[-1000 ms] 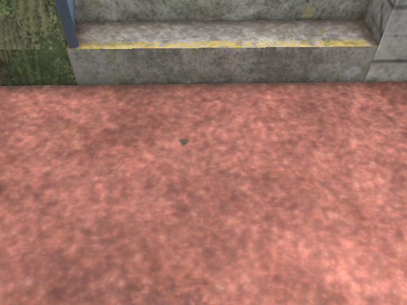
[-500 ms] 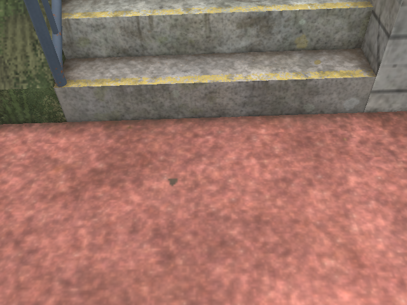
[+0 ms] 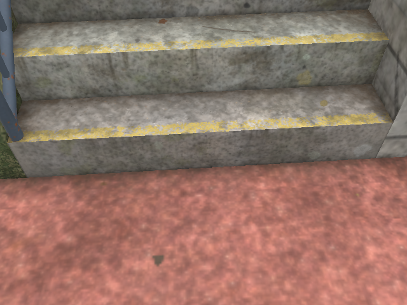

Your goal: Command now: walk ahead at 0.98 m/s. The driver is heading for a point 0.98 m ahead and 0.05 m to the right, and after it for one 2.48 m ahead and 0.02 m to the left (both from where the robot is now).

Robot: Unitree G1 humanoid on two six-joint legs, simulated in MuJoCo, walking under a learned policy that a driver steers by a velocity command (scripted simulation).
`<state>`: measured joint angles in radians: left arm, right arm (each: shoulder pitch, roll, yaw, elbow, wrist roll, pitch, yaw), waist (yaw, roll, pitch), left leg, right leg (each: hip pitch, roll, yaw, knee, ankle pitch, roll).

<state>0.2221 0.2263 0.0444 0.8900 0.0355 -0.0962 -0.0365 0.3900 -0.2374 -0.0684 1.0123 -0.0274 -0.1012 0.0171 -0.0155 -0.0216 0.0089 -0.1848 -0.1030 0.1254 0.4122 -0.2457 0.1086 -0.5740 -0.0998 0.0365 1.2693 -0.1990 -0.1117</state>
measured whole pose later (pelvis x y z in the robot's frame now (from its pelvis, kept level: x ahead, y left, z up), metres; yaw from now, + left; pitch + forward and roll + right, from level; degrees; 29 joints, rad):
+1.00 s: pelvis +0.91 +0.00 +0.01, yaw +1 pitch +1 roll +1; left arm 0.05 0.20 0.00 0.81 0.03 -0.04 0.03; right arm 0.50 -0.19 0.01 1.07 -0.02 -0.13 0.00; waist -0.06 -0.05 0.03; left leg -0.09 -0.08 0.09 0.28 -0.22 0.09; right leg -0.95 0.01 -0.01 1.78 -0.55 -0.07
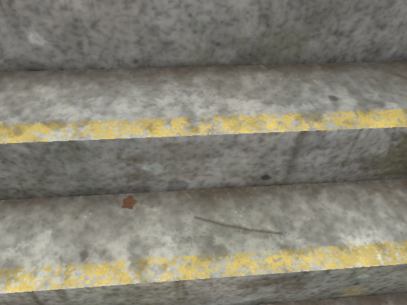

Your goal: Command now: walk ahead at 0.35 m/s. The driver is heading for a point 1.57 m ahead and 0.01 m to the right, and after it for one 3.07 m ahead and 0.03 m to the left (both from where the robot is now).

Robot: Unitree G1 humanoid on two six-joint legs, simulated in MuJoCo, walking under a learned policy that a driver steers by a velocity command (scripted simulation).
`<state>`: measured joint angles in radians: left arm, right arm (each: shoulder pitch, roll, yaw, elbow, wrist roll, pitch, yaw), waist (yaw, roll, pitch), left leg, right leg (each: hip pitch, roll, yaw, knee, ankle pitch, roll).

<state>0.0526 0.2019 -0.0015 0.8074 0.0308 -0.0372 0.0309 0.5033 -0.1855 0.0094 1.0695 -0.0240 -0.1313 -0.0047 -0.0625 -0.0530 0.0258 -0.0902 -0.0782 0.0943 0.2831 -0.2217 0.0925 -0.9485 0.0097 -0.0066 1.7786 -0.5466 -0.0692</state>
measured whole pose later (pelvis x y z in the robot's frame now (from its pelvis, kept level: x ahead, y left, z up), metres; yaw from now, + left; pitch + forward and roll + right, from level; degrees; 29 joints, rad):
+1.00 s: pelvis +0.27 -0.01 +0.19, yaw -1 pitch +3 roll +1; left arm 0.17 0.23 0.01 0.86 -0.01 -0.02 -0.12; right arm 0.21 -0.20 0.00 0.89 0.00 -0.04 0.10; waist -0.01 0.01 -0.08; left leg -0.26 0.03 0.05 0.58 -0.37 -0.02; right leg -0.31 0.01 -0.03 0.61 -0.36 -0.03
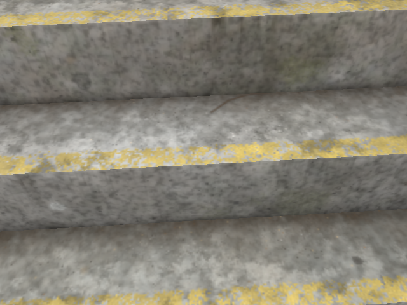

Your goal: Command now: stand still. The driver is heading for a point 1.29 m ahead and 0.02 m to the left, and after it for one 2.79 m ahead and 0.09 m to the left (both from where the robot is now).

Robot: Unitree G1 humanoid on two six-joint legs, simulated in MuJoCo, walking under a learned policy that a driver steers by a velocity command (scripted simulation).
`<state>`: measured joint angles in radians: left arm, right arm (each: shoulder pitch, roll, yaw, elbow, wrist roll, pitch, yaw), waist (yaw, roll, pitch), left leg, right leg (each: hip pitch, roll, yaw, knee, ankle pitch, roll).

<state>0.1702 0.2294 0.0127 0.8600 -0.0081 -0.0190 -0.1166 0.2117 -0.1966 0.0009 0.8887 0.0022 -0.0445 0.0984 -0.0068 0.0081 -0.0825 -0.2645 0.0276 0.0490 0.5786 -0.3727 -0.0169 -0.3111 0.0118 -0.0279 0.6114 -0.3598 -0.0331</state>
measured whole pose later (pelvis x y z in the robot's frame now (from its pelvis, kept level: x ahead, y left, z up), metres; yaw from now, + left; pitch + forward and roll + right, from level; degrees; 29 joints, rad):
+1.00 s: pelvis -0.02 +0.01 +0.01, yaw +1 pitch +1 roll +0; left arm 0.30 0.19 -0.01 1.00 0.02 -0.03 -0.10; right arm 0.35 -0.17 0.01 1.00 -0.02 -0.01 0.09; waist 0.01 0.00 -0.05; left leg -0.23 0.01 0.04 0.53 -0.32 0.00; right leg -0.26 0.00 -0.04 0.54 -0.30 -0.02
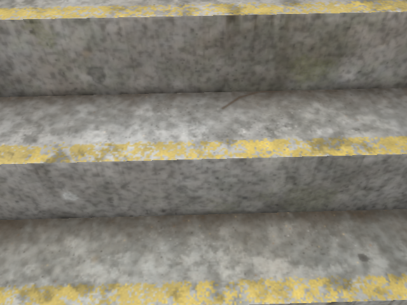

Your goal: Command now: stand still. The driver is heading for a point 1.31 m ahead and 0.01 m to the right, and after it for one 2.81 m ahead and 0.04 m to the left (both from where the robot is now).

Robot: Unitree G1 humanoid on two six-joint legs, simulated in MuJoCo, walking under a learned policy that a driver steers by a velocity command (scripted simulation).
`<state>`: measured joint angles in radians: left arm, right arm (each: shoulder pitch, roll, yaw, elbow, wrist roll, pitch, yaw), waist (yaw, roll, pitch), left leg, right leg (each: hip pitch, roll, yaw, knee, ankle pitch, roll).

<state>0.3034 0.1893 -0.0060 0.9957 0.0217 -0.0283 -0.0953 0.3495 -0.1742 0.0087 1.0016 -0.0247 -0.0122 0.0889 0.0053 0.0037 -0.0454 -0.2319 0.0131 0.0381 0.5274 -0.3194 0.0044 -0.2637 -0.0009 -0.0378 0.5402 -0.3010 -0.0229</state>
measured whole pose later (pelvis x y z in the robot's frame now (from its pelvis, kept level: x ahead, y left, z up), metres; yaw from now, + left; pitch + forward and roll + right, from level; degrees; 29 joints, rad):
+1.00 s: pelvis +0.09 +0.00 +0.01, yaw +1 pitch +6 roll +0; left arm 0.52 0.16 0.00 1.15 0.02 -0.11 0.02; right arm -0.12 -0.11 0.06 0.58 -0.02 -0.08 -0.03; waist 0.03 -0.05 -0.08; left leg -1.24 0.05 0.05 2.09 -0.56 0.19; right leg -0.03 0.00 -0.03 0.17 -0.22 -0.04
